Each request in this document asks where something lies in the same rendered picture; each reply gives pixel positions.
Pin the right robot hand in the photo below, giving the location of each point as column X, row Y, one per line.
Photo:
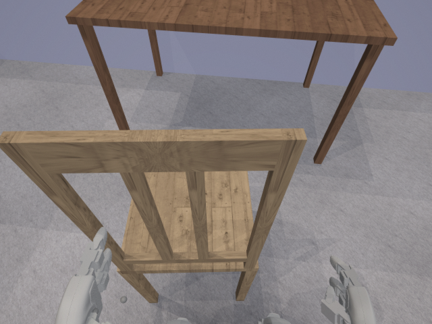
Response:
column 354, row 306

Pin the left robot hand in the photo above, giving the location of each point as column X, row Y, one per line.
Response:
column 83, row 292

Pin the table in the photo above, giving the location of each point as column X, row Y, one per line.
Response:
column 342, row 21

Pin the chair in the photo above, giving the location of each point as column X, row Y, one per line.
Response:
column 190, row 211

